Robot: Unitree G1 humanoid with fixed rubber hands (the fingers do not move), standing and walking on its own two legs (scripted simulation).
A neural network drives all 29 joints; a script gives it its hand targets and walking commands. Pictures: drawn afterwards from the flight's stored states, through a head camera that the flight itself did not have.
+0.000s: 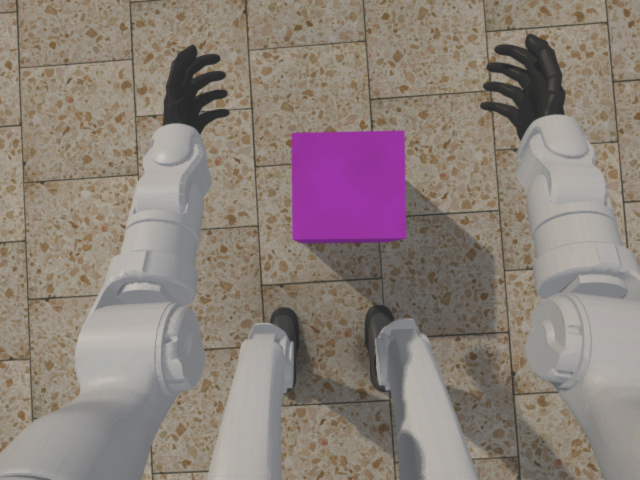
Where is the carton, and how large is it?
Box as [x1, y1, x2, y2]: [292, 131, 405, 242]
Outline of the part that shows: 403,131 292,133 293,239 300,242 385,242 404,238 405,190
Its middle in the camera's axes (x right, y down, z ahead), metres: +0.06 -0.10 +0.84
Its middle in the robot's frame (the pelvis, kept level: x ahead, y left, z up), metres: +0.48 -0.04 -0.51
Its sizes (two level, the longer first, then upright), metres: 0.210 0.200 0.250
